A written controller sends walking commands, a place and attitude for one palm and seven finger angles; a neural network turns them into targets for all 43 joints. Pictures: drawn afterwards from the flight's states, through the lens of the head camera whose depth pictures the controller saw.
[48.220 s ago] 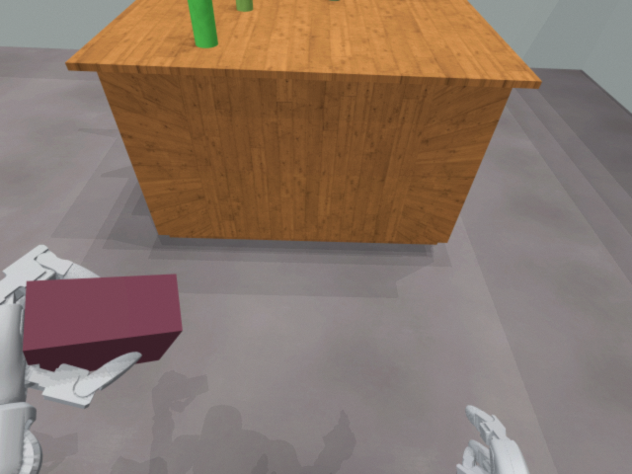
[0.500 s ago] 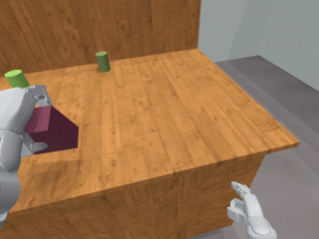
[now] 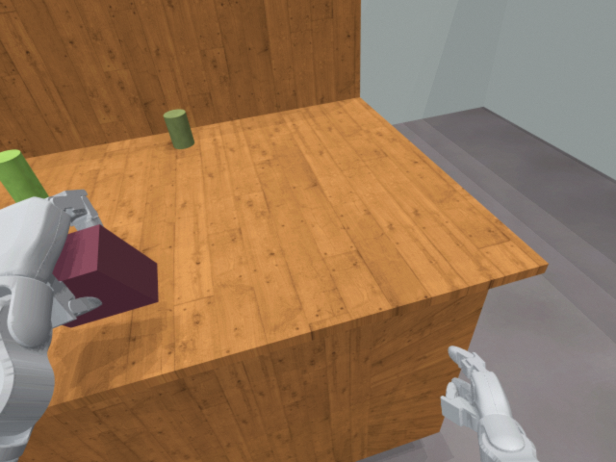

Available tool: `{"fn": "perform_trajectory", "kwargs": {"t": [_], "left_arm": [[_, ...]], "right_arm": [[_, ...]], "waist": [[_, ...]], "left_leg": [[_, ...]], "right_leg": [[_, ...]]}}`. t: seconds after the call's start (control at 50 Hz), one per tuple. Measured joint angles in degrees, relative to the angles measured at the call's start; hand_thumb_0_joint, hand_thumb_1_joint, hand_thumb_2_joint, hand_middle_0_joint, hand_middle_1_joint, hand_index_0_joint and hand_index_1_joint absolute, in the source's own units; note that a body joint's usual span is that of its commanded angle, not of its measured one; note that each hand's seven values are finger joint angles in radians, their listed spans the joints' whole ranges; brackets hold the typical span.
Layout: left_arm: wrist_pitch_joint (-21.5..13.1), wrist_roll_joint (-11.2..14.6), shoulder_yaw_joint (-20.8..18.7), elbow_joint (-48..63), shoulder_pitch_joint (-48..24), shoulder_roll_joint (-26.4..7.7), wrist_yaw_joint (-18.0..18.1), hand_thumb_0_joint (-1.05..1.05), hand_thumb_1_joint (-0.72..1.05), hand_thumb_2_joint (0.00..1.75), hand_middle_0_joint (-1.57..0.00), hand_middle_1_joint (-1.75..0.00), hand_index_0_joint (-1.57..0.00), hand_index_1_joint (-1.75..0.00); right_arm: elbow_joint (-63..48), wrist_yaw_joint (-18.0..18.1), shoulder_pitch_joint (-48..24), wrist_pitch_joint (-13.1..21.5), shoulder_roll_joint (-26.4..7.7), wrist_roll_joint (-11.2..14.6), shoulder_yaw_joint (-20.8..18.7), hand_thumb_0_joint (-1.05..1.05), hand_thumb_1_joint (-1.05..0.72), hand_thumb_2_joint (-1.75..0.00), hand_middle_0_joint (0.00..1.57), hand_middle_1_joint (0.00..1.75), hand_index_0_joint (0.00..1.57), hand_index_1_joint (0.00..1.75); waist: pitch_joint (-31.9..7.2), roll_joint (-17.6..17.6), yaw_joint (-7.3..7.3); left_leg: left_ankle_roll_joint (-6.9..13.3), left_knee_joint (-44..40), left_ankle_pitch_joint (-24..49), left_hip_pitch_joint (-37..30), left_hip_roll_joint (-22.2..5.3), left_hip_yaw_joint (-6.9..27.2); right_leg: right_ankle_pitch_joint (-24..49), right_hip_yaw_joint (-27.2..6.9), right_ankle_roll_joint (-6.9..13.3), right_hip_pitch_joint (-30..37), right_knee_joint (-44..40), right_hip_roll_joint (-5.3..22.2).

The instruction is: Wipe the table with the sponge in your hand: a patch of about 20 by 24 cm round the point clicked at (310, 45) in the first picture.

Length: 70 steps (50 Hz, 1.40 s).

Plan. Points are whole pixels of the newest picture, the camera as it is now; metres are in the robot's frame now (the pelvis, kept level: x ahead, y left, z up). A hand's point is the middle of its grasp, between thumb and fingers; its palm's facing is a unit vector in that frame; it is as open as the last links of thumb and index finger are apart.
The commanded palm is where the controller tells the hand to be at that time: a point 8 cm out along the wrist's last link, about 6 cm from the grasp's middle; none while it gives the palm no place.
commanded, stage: bring the sponge back beside the body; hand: left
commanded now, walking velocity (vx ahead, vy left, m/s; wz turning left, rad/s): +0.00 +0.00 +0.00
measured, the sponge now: (94, 285) +0.23 +0.31 +0.16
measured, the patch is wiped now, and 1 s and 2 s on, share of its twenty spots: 1.00 1.00 1.00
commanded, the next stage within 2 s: step back with the hand held close in 0.18 s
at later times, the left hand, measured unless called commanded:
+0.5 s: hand (135, 258) +0.23 +0.24 +0.21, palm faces +0.40 -0.81 -0.43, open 9.5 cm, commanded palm +0.15 +0.29 +0.26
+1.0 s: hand (46, 330) +0.13 +0.26 +0.21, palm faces +0.45 -0.78 -0.43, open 9.5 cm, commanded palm +0.08 +0.31 +0.26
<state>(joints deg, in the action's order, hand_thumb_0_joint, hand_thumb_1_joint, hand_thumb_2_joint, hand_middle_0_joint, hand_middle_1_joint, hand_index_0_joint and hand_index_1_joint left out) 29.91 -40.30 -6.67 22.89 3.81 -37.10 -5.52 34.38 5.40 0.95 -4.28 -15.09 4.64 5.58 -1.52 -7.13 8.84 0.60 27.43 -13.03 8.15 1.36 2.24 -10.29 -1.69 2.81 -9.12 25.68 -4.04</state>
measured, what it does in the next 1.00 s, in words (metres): lifts its left foot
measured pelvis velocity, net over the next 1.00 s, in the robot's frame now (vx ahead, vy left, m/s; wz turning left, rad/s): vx -0.06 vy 0.02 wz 0.05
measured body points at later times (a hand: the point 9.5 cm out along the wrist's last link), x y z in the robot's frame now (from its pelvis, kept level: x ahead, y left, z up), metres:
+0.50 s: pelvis +0.00 +0.00 -0.01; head +0.00 +0.00 +0.44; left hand +0.21 +0.28 +0.23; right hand +0.21 -0.20 -0.07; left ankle -0.01 +0.11 -0.74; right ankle +0.05 -0.09 -0.74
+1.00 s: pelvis -0.06 +0.02 -0.02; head -0.06 +0.04 +0.43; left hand +0.10 +0.30 +0.24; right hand +0.11 -0.21 -0.09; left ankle -0.02 +0.12 -0.74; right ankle +0.04 -0.09 -0.73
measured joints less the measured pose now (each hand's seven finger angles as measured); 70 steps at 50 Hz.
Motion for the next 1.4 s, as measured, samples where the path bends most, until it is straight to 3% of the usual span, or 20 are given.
{"fn": "perform_trajectory", "kwargs": {"t": [0.12,0.22,0.32,0.36,0.38,0.4,0.46,0.52,0.62,0.74,0.84,0.92,1.0,1.08,1.14,1.2,1.24,1.28,1.34,1.4], "left_arm": [[0.3,1.0,3.5,4.1,6.8,3.0,-2.6,-0.01,-0.51,1.06,-0.77,-1.38,-0.83,-1.43],[-3.0,0.0,6.1,9.2,10.2,0.2,-1.5,-0.01,-0.52,1.06,-0.78,-1.37,-0.83,-1.43],[-3.1,-1.2,3.7,5.1,4.9,-1.4,1.2,-0.01,-0.52,1.07,-0.78,-1.37,-0.83,-1.42],[-8.7,18.1,-3.7,2.4,2.6,1.4,3.6,-0.01,-0.52,1.05,-0.78,-1.38,-0.84,-1.43],[-12.3,25.3,-6.5,1.1,2.1,2.7,4.9,-0.01,-0.52,1.05,-0.79,-1.38,-0.84,-1.43],[-15.4,30.5,-8.7,0.6,2.4,4.1,6.0,-0.01,-0.52,1.04,-0.79,-1.39,-0.84,-1.43],[-22.6,39.4,-12.5,5.0,7.3,8.6,8.8,-0.01,-0.52,1.04,-0.79,-1.39,-0.84,-1.44],[-27.9,43.1,-13.3,12.7,13.7,11.7,10.3,-0.01,-0.52,1.04,-0.79,-1.4,-0.85,-1.45],[-33.4,44.5,-18.9,22.7,21.8,8.9,12.1,-0.01,-0.53,1.04,-0.79,-1.4,-0.85,-1.44],[-37.5,44.4,-24.6,18.8,16.2,6.1,13.4,-0.01,-0.53,1.04,-0.79,-1.39,-0.85,-1.44],[-37.5,45.0,-24.6,12.5,13.6,7.5,13.4,-0.01,-0.53,1.05,-0.79,-1.4,-0.85,-1.45],[-36.9,45.0,-21.6,14.0,16.7,9.5,12.8,-0.01,-0.53,1.05,-0.79,-1.4,-0.85,-1.45],[-37.3,43.9,-21.0,19.0,22.4,10.6,12.9,-0.01,-0.53,1.05,-0.79,-1.4,-0.85,-1.45],[-38.0,42.9,-21.9,19.9,18.7,10.8,14.0,-0.01,-0.54,1.05,-0.8,-1.4,-0.86,-1.44],[-38.4,43.2,-22.7,16.1,11.5,11.6,15.0,-0.01,-0.54,1.05,-0.8,-1.4,-0.86,-1.44],[-38.5,43.6,-22.7,10.4,4.6,13.1,15.0,-0.01,-0.54,1.05,-0.79,-1.4,-0.86,-1.45],[-38.3,43.5,-20.7,7.6,1.9,15.5,14.4,-0.01,-0.54,1.05,-0.79,-1.4,-0.85,-1.45],[-37.9,43.8,-18.0,7.4,2.4,16.4,13.5,-0.01,-0.53,1.05,-0.79,-1.41,-0.85,-1.45],[-37.9,44.1,-15.2,12.5,9.1,15.2,11.3,-0.01,-0.53,1.05,-0.79,-1.41,-0.85,-1.45],[-38.5,44.4,-16.2,20.0,17.3,11.8,10.4,-0.01,-0.53,1.05,-0.79,-1.41,-0.85,-1.45]], "right_arm": [[-1.2,0.3,0.9,1.5,-1.1,-1.0,-0.6,0.02,-0.9,-0.9,0.2,0.3,0.21,0.3],[-0.4,0.6,2.1,2.3,-1.5,-2.0,-1.6,0.02,-0.9,-0.9,0.2,0.3,0.2,0.3],[0.9,0.6,1.9,1.4,-1.4,-1.3,-2.1,0.02,-0.91,-0.9,0.2,0.3,0.2,0.3],[-2.5,0.4,3.4,1.2,-1.1,-1.2,-2.1,0.02,-0.91,-0.9,0.2,0.3,0.2,0.3],[-3.9,0.1,4.2,1.7,-0.6,-1.4,-1.8,0.02,-0.91,-0.9,0.2,0.3,0.2,0.3],[-5.1,-0.3,4.9,2.1,0.0,-1.5,-1.4,0.02,-0.91,-0.9,0.2,0.3,0.2,0.3],[-7.4,-1.1,7.7,2.6,1.4,-2.2,-0.3,0.01,-0.91,-0.9,0.2,0.3,0.21,0.3],[-6.8,-1.3,9.9,2.4,2.1,-3.2,-0.5,0.01,-0.9,-0.89,0.2,0.3,0.21,0.3],[-3.7,-2.0,13.9,2.5,2.3,-3.9,-2.6,0.01,-0.9,-0.89,0.2,0.3,0.21,0.3],[0.7,-2.5,15.0,3.0,1.5,-3.4,-4.5,0.02,-0.91,-0.9,0.2,0.3,0.21,0.3],[0.2,-2.4,12.3,3.3,1.4,-2.3,-5.2,0.02,-0.91,-0.89,0.2,0.3,0.21,0.3],[-1.1,-2.0,10.8,4.0,1.8,-2.3,-5.0,0.02,-0.91,-0.89,0.2,0.3,0.2,0.3],[-3.0,-1.5,11.2,5.5,2.4,-3.3,-4.5,0.02,-0.91,-0.9,0.2,0.3,0.2,0.3],[-2.5,-1.4,12.7,8.8,3.3,-3.9,-4.8,0.01,-0.91,-0.9,0.2,0.3,0.2,0.3],[-1.0,-1.9,12.4,9.7,4.0,-3.5,-4.1,0.01,-0.91,-0.9,0.2,0.3,0.21,0.3],[-1.0,-2.5,10.7,10.0,4.4,-3.1,-3.0,0.01,-0.9,-0.89,0.2,0.3,0.21,0.3],[-1.2,-2.8,8.9,9.5,3.7,-2.9,-2.7,0.01,-0.9,-0.89,0.2,0.3,0.21,0.3],[-1.5,-3.1,7.7,8.4,3.7,-2.4,-2.8,0.01,-0.9,-0.89,0.2,0.3,0.21,0.3],[-2.3,-3.4,7.4,6.2,4.3,-1.9,-3.3,0.01,-0.9,-0.89,0.2,0.3,0.21,0.3],[-4.4,-3.0,8.2,4.9,4.1,-2.1,-4.0,0.01,-0.9,-0.89,0.2,0.3,0.21,0.3]], "waist": [[0.5,0.2,-0.91],[0.6,0.6,0.34],[0.4,-0.2,1.21],[-0.7,-0.2,-0.5],[-1.1,0.3,-1.59],[-1.3,1.0,-2.63],[-1.9,3.3,-6.17],[-0.8,6.2,-9.16],[1.3,9.2,-10.13],[2.0,6.4,-9.63],[1.2,4.5,-11.39],[1.2,6.0,-13.03],[0.9,8.6,-10.92],[0.0,7.7,-7.65],[-0.9,6.8,-5.44],[-0.6,6.0,-5.02],[1.0,2.6,-5.97],[1.8,2.2,-7.59],[1.6,5.3,-10.23],[1.5,8.6,-12.67]], "left_leg": [[-0.1,0.6,-0.3,0.9,-0.2,-0.2],[-0.2,1.4,-1.2,0.3,-0.3,-0.2],[-0.4,1.4,-1.4,-0.4,-0.5,-0.1],[0.7,4.2,-4.3,3.1,-0.2,1.5],[1.2,6.0,-5.7,5.1,-0.1,2.0],[1.5,8.0,-6.4,6.7,-0.1,2.2],[1.6,8.8,-4.4,7.7,-0.9,1.6],[0.1,7.0,-6.8,8.4,0.0,1.1],[1.0,6.6,-5.5,9.2,1.4,-0.3],[0.8,7.9,-5.1,10.3,0.9,0.9],[0.4,13.0,-6.6,14.2,-0.5,0.5],[0.7,15.1,-6.0,15.8,-2.1,-1.8],[1.7,13.8,-4.6,16.2,-1.1,-4.0],[1.9,11.2,-1.9,16.3,-1.7,-3.5],[1.5,9.0,0.3,16.3,-2.7,-3.5],[1.0,9.2,1.8,17.6,-3.5,-3.9],[0.6,11.0,1.7,18.9,-5.4,-2.5],[-0.3,15.3,-3.3,20.5,-5.0,-1.5],[-1.0,27.3,-9.6,21.8,-3.2,-1.8],[-1.2,20.3,-7.8,17.3,-3.5,-2.7]], "right_leg": [[-0.4,-0.2,0.3,-1.2,0.9,-0.2],[-1.3,-0.2,0.5,-0.6,1.8,-0.4],[-1.1,-0.1,0.6,0.4,1.2,-0.6],[-0.9,1.4,0.4,-1.3,0.9,-0.5],[-0.8,2.1,0.4,-2.7,1.0,-0.4],[-0.8,2.6,0.5,-4.0,1.3,-0.4],[-1.2,3.1,0.5,-7.7,2.9,-0.7],[-2.4,2.8,-0.2,-10.7,5.5,0.5],[-3.2,1.5,-1.0,-12.8,7.7,1.9],[-1.4,2.8,-1.0,-12.1,5.7,1.4],[-0.3,3.5,-0.9,-14.5,7.1,0.7],[-0.1,4.2,-1.6,-16.6,9.4,2.0],[-3.6,2.3,-2.5,-19.1,13.3,3.1],[-13.2,0.8,-3.3,-18.5,26.2,2.2],[-15.6,1.2,-3.6,-13.0,20.2,2.6],[-8.7,1.0,-3.4,-6.8,8.0,3.3],[-4.2,2.2,-3.7,-6.3,5.6,1.3],[-3.7,2.4,-4.1,-7.5,6.1,1.1],[-3.1,1.2,-4.4,-10.5,7.2,2.7],[-1.9,0.4,-5.2,-14.9,8.8,4.4]]}}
